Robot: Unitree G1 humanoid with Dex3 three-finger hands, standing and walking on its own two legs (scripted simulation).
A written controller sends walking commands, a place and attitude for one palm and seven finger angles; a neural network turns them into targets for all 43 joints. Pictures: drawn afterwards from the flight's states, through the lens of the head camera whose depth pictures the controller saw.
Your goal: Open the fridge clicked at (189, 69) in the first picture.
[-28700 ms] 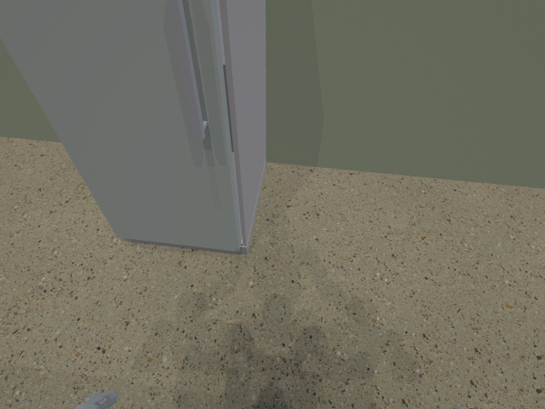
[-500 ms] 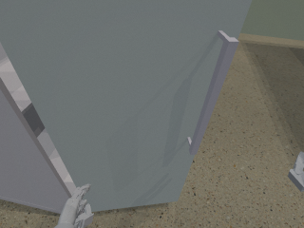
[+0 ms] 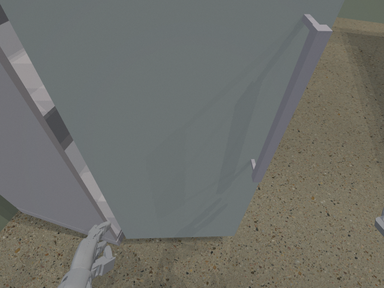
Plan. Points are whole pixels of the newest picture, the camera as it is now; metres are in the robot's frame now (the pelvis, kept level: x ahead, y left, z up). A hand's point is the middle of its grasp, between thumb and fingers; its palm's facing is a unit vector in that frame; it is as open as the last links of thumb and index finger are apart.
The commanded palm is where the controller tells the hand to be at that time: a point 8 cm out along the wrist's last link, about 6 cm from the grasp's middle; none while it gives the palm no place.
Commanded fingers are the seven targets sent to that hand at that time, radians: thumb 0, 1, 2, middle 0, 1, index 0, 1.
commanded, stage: step back with the hand held close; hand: right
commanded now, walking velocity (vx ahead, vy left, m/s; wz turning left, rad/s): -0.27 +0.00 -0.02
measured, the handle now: (275, 119) +0.43 -0.16 +0.14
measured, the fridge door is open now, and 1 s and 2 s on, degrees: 71 71 71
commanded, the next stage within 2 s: stop stepping back and stand still in 0.86 s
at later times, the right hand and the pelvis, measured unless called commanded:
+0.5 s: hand out of the picture +0.11 -0.29 +0.16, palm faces +0.51 +0.76 -0.40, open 7.4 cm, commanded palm +0.04 -0.32 +0.17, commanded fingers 0.00 -0.90 -0.90 0.20 0.30 0.20 0.30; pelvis -0.08 -0.01 -0.02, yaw -4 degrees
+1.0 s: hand out of the picture -0.01 -0.32 +0.17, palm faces +0.57 +0.73 -0.37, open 7.4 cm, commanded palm -0.08 -0.33 +0.17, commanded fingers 0.00 -0.90 -0.90 0.20 0.30 0.20 0.30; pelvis -0.19 -0.02 -0.01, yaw -6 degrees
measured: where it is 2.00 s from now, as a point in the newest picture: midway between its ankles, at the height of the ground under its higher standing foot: outside the picture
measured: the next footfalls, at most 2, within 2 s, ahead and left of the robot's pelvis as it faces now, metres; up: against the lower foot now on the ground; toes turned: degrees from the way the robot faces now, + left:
right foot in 0.88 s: -0.08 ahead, -0.13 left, +0.00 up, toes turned -11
left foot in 1.22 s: -0.22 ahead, +0.10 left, +0.00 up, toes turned -4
